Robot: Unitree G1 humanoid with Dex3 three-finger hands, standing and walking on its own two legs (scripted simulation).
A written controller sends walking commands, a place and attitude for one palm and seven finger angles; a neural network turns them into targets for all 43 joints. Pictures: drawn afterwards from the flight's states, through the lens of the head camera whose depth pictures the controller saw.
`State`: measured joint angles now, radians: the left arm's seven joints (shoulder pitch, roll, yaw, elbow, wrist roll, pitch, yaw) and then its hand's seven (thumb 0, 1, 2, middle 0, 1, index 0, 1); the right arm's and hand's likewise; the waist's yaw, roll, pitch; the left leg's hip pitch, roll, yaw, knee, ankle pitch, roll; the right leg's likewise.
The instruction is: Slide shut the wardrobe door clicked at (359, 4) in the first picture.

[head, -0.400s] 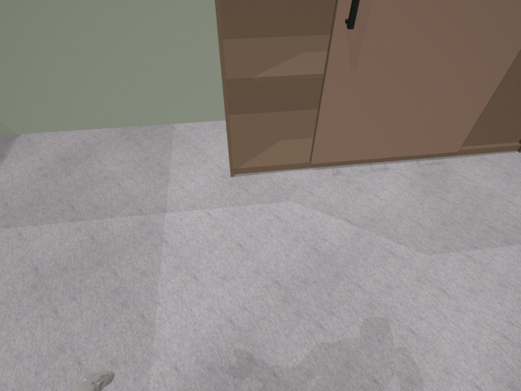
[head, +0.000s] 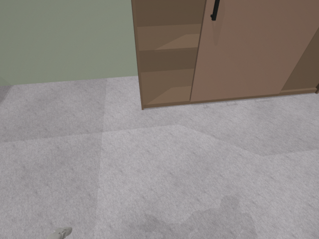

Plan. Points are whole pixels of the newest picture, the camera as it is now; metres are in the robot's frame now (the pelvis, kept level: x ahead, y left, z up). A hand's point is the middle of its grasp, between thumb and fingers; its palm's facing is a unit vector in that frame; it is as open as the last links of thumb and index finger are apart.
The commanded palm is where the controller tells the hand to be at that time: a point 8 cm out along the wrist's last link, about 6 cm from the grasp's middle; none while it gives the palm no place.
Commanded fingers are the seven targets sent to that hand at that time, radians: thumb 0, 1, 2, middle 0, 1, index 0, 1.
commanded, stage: stand and wait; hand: right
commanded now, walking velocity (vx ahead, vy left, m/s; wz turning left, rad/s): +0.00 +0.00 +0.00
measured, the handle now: out of the picture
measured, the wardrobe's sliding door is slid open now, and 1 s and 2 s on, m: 0.43 0.43 0.43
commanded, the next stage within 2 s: look at it before walking up in 0.60 s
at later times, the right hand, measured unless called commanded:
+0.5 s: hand out of the picture +0.06 -0.24 -0.15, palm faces -0.03 +0.94 -0.34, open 7.4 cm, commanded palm none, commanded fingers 0.00 -0.90 -0.90 0.20 0.30 0.20 0.30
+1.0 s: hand out of the picture +0.05 -0.23 -0.15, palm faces -0.04 +0.94 -0.33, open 7.4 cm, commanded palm none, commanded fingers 0.00 -0.90 -0.90 0.20 0.30 0.20 0.30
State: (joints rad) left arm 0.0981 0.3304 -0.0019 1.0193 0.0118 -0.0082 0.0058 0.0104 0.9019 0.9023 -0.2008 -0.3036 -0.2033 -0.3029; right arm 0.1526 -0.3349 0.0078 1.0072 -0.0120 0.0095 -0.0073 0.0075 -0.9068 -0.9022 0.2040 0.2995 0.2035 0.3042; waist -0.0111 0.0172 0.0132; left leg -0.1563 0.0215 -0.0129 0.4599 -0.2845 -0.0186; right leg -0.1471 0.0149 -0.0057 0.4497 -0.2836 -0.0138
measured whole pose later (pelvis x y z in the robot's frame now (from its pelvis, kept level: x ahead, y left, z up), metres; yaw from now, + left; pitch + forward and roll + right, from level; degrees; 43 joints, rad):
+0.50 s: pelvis -0.02 +0.01 +0.00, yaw +0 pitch -2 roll +0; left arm 0.13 0.34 -0.01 1.10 0.01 -0.01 0.00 0.01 0.90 0.90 -0.20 -0.30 -0.20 -0.30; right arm 0.14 -0.34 0.01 1.07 -0.01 0.00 0.00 0.01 -0.91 -0.90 0.20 0.30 0.20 0.30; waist 0.00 0.00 0.02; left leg -0.15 0.00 -0.01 0.41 -0.22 0.00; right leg -0.14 0.00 -0.01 0.39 -0.22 0.00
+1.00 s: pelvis -0.02 +0.01 +0.01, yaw +1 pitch -1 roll +0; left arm 0.12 0.34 -0.01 1.11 0.01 -0.01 0.00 0.01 0.90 0.90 -0.20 -0.30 -0.20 -0.30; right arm 0.15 -0.34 0.01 1.08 -0.01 0.00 0.00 0.01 -0.91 -0.90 0.20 0.30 0.20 0.30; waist 0.00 0.01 0.03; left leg -0.15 -0.01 -0.02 0.39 -0.21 0.00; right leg -0.14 -0.01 -0.01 0.38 -0.22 0.01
